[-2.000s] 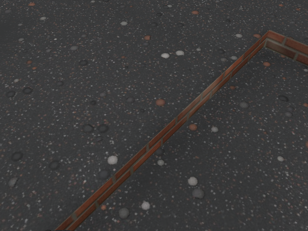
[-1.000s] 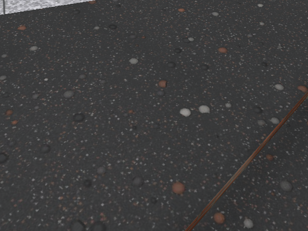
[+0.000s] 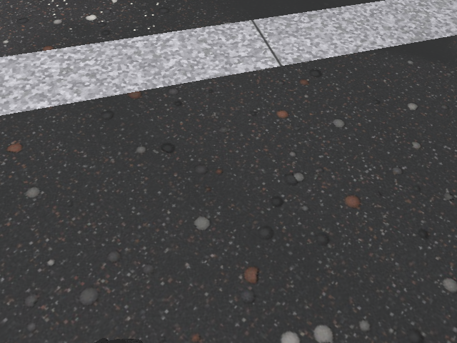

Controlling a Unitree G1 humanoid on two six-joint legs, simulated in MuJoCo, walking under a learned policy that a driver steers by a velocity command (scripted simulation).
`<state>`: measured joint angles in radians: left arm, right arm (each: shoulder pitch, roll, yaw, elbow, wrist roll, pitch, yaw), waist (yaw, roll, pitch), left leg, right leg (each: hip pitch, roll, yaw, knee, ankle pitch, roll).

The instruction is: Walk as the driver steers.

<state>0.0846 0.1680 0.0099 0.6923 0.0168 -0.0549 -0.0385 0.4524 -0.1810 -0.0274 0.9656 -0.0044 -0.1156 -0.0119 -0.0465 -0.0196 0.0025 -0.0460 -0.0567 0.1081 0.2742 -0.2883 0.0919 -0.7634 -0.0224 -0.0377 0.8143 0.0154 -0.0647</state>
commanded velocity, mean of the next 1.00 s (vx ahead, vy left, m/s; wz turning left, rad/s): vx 0.15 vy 0.00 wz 0.00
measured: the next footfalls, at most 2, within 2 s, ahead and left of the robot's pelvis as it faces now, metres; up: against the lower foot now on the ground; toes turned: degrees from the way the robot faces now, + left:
right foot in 0.14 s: +0.25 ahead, -0.06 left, +0.00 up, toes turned -1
left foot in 0.58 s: +0.22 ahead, +0.13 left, +0.00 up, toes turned +0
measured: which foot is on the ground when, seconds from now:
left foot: down 0.00-0.14, up 0.16-0.56, down 0.58-1.00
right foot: up 0.00-0.12, down 0.14-1.00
